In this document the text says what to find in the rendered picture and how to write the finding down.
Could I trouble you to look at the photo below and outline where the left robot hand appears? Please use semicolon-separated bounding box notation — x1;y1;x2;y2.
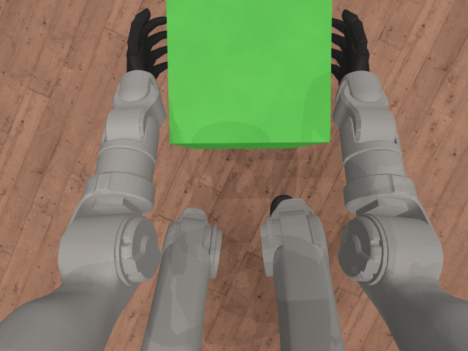
127;8;168;79

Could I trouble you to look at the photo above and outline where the robot shin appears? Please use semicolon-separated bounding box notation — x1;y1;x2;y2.
271;198;329;263
160;208;210;263

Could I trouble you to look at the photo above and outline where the robot right forearm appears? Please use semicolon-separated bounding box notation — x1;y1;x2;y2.
333;71;443;266

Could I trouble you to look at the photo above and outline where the carton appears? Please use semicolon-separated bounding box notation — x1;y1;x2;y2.
166;0;332;149

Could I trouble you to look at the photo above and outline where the right robot upper arm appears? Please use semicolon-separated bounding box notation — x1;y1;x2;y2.
337;214;468;351

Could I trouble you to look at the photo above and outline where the right robot shin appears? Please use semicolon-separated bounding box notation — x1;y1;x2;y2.
271;198;329;263

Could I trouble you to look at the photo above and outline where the right robot hand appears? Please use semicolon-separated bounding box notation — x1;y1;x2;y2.
331;10;370;84

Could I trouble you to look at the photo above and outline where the left robot upper arm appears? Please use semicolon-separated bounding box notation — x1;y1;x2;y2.
0;212;161;351

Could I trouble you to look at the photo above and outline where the robot left forearm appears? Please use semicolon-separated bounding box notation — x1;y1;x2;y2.
58;70;166;270

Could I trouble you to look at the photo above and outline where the left robot shin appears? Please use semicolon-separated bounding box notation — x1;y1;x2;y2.
160;208;210;263

